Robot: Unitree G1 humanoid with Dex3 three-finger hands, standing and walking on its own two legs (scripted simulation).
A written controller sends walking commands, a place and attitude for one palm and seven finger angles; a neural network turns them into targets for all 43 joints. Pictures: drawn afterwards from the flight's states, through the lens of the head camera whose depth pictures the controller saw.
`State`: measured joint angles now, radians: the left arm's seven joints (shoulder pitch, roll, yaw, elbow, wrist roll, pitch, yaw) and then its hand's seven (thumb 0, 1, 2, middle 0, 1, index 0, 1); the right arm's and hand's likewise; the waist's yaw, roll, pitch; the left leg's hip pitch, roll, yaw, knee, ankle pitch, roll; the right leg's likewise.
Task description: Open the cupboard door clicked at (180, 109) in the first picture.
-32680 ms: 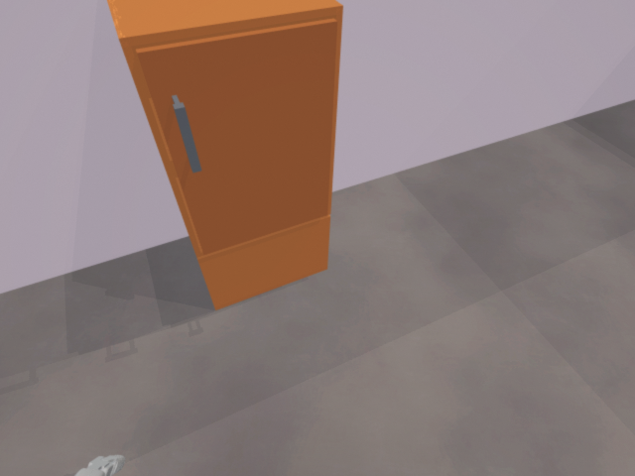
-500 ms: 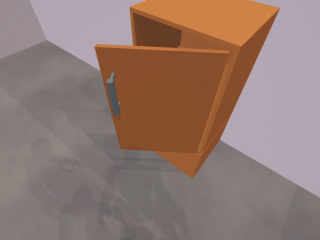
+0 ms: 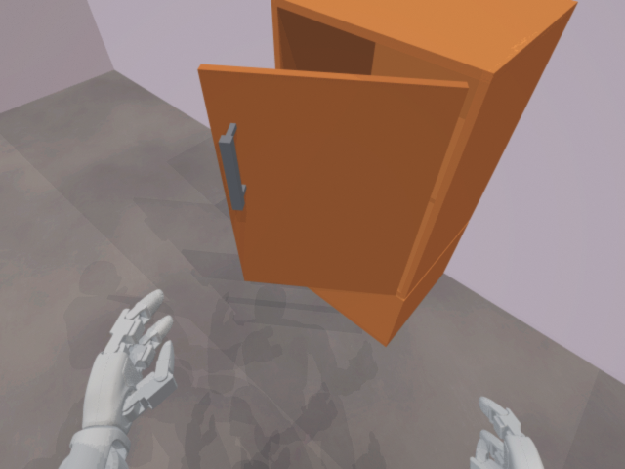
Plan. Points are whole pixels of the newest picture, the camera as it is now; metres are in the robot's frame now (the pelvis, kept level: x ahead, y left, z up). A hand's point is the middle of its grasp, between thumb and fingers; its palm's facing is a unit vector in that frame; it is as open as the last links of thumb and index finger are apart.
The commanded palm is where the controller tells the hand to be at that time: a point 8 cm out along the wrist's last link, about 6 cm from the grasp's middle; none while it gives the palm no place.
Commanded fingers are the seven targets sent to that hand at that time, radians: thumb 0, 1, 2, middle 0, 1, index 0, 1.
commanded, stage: raise the hand with hooked fingers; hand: left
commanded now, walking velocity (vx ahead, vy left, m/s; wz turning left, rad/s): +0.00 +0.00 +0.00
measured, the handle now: (235, 168) +0.60 +0.17 +0.02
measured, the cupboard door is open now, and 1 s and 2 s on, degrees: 35 35 35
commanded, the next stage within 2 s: move the hooked fingers beside the handle in 1.86 s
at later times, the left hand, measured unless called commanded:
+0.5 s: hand (149, 402) +0.21 +0.21 -0.01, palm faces -0.09 -1.00 -0.05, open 10.5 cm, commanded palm +0.18 +0.27 -0.01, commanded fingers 0.00 0.01 0.52 -0.26 -0.87 -0.26 -0.87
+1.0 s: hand (102, 375) +0.23 +0.27 +0.01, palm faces -0.05 -1.00 -0.05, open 13.4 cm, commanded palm +0.21 +0.32 +0.02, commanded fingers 0.00 -0.50 0.30 -0.30 -1.20 -0.30 -1.20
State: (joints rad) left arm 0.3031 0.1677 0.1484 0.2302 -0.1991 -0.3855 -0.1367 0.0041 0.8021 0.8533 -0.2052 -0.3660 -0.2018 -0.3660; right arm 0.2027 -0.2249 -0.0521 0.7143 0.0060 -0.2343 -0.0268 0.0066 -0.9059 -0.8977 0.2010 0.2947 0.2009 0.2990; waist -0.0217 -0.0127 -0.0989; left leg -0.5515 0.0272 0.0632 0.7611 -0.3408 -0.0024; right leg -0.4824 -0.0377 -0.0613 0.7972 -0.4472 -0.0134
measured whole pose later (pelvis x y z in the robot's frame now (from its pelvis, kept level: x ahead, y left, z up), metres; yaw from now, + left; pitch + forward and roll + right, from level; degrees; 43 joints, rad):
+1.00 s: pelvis -0.03 +0.02 -0.04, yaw +0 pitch +12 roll -3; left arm 0.14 0.37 0.33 0.25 -0.34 -0.34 -0.47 -0.01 -0.35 0.37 -0.29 -1.10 -0.29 -1.10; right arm 0.25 -0.26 0.03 0.53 0.04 -0.23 -0.06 0.01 -0.90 -0.90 0.20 0.29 0.20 0.30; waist -0.01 0.01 -0.11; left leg -0.84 0.05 0.02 1.05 -0.43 0.03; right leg -0.71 -0.02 -0.09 1.00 -0.50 0.01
